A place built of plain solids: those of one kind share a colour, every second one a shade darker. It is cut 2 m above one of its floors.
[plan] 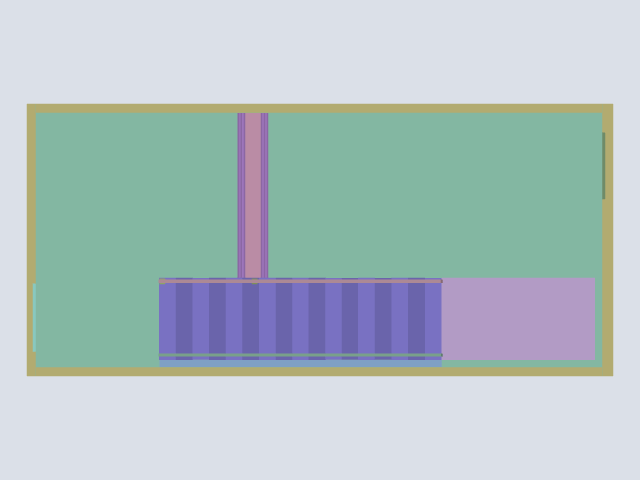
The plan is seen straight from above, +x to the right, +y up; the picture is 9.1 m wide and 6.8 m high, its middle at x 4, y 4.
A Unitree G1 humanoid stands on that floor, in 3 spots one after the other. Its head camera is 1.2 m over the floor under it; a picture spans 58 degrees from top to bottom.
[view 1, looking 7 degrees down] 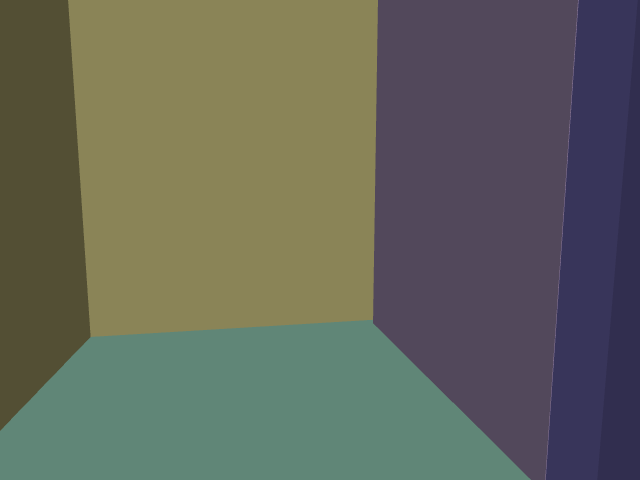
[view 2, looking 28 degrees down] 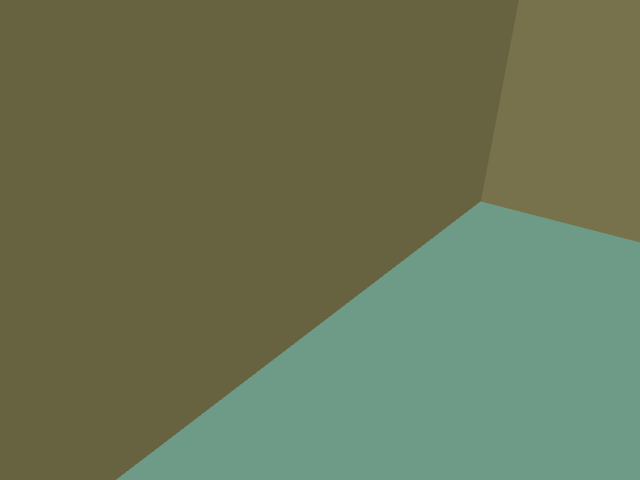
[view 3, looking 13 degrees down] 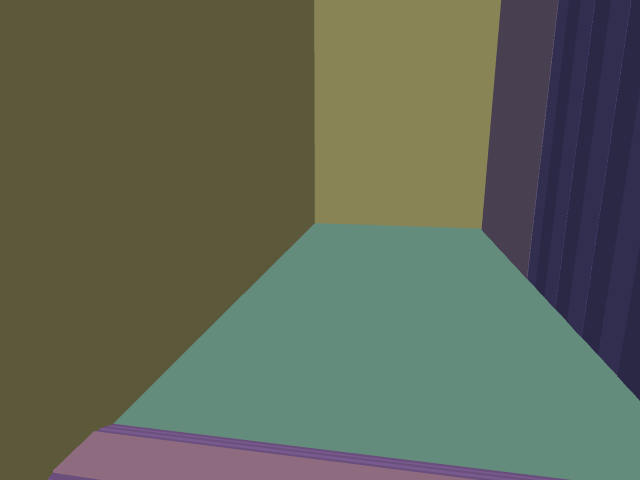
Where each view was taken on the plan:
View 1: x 4.35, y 4.63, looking -11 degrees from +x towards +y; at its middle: wall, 3.75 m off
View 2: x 0.93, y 2.90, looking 130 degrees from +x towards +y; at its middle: wall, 1.68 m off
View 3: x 1.81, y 4.63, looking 10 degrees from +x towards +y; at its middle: floor_slab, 5.33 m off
